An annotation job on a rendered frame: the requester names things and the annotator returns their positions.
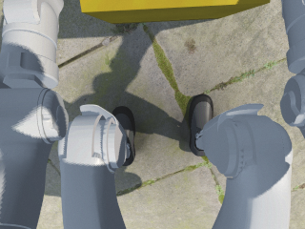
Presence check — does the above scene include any right robot thigh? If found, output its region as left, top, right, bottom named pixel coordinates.
left=212, top=114, right=292, bottom=229

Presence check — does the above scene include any carton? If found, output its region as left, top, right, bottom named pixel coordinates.
left=79, top=0, right=271, bottom=24

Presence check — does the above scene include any left robot thigh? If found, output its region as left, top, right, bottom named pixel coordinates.
left=59, top=114, right=127, bottom=229

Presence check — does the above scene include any left robot upper arm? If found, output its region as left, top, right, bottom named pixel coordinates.
left=0, top=88, right=69, bottom=229

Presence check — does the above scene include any robot thigh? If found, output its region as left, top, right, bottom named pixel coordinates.
left=59, top=114, right=127, bottom=229
left=212, top=114, right=292, bottom=229

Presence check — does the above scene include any right robot upper arm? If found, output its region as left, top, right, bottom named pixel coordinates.
left=280, top=71, right=305, bottom=139

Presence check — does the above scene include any robot left forearm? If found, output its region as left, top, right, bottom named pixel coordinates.
left=0, top=0, right=64, bottom=89

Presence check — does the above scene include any robot right forearm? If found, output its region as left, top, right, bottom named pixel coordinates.
left=281, top=0, right=305, bottom=74

